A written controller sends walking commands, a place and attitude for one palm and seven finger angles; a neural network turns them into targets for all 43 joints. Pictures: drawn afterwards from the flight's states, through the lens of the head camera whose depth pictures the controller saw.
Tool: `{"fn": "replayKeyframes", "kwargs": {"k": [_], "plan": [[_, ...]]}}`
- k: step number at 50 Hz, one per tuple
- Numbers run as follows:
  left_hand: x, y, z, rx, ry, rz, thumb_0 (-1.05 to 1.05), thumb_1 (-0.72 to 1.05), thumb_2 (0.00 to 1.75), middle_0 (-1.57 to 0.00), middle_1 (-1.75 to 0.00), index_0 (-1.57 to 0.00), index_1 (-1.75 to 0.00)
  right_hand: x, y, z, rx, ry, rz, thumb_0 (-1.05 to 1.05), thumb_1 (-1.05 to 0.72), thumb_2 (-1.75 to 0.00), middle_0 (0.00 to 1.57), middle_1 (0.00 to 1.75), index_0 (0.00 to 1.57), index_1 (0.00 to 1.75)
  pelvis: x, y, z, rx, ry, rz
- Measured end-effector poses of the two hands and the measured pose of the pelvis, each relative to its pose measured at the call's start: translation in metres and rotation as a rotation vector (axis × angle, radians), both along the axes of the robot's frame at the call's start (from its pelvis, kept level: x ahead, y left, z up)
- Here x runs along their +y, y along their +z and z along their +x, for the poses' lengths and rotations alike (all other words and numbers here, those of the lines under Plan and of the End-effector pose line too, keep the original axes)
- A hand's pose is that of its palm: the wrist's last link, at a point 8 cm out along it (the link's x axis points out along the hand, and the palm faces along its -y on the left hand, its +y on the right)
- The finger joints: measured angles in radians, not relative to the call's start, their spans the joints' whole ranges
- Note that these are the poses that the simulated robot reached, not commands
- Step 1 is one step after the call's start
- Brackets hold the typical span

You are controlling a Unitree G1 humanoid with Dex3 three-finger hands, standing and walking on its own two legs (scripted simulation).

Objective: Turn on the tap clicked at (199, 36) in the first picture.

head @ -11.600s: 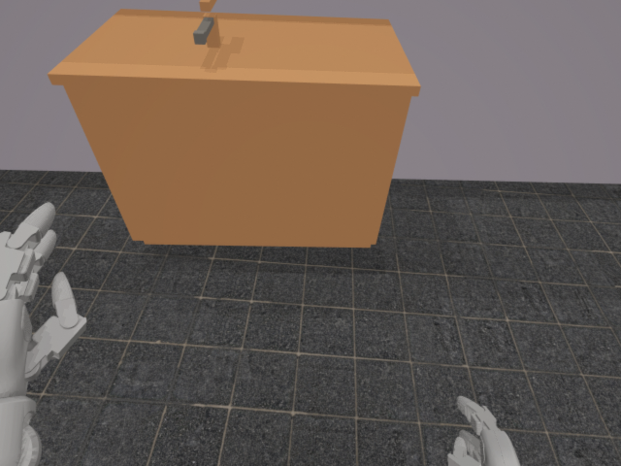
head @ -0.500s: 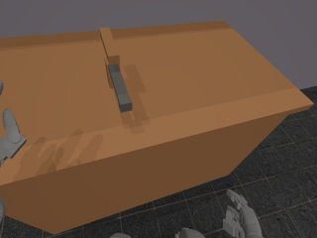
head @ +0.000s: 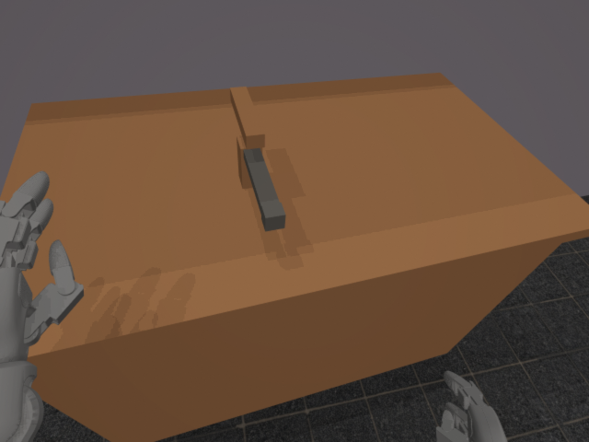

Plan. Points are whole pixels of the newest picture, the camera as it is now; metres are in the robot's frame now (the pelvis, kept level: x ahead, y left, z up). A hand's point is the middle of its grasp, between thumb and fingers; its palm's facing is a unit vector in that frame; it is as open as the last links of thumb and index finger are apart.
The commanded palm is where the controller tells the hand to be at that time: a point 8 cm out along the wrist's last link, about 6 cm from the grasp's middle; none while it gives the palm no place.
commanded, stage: come to a stop and stand still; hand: left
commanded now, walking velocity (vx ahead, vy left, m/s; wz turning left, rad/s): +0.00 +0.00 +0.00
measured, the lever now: (273, 216) +0.38 +0.07 +0.11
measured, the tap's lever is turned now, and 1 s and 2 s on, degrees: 0 0 0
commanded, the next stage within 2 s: look again from close up in 0.28 s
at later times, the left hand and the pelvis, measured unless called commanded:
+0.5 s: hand (67, 263) +0.23 +0.26 +0.17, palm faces +0.40 -0.85 -0.34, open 7.4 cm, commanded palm +0.17 +0.30 +0.18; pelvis +0.02 +0.01 +0.01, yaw +1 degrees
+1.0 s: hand (50, 274) +0.22 +0.26 +0.18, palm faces +0.44 -0.83 -0.34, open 7.4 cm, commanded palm +0.16 +0.29 +0.18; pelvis +0.01 +0.01 +0.01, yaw +1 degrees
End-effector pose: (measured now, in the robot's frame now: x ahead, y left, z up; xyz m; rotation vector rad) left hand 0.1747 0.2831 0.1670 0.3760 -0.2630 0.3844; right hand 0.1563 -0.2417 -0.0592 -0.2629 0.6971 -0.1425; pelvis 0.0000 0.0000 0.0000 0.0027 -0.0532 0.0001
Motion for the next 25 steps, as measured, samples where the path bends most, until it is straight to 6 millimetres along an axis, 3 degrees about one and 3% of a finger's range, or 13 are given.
{"fn": "replayKeyframes", "kwargs": {"k": [5,8,13,18,21,25], "plan": [[-0.002,0.034,0.003,-0.091,-0.037,0.105,0.02,0.89,0.9,-0.21,-0.3,-0.21,-0.31,0.026,0.008,0.026,-0.063,0.058,0.063,0.01,-0.9,-0.9,0.2,0.3,0.2,0.3,0.001,0.004,0.003,0.015,0.016,-0.024],[0.006,0.043,0.004,-0.087,-0.019,0.145,0.01,0.89,0.9,-0.21,-0.3,-0.21,-0.31,0.037,0.008,0.035,-0.076,0.07,0.098,0.01,-0.9,-0.9,0.2,0.3,0.2,0.3,0.003,0.006,0.007,0.03,0.013,-0.026],[0.019,0.023,0.007,0.032,0.035,0.103,0.01,0.89,0.9,-0.21,-0.3,-0.21,-0.31,0.045,0.0,0.038,-0.043,0.066,0.121,0.01,-0.9,-0.9,0.2,0.3,0.21,0.3,0.008,0.008,0.014,0.042,0.011,-0.024],[0.02,-0.003,0.012,0.109,0.049,0.009,0.01,0.89,0.9,-0.2,-0.3,-0.21,-0.31,0.042,-0.005,0.031,0.018,0.059,0.088,0.01,-0.9,-0.9,0.2,0.3,0.21,0.3,0.011,0.008,0.017,0.037,0.015,-0.023],[0.016,-0.001,0.016,0.082,0.027,-0.006,0.02,0.89,0.9,-0.21,-0.3,-0.21,-0.31,0.038,-0.004,0.028,0.038,0.051,0.062,0.01,-0.9,-0.9,0.2,0.3,0.21,0.3,0.012,0.008,0.016,0.032,0.02,-0.022],[0.013,0.016,0.019,0.011,-0.01,0.041,0.02,0.89,0.9,-0.21,-0.3,-0.21,-0.31,0.034,0.0,0.027,0.033,0.032,0.046,0.01,-0.9,-0.9,0.2,0.3,0.21,0.3,0.013,0.008,0.016,0.032,0.022,-0.024]]}}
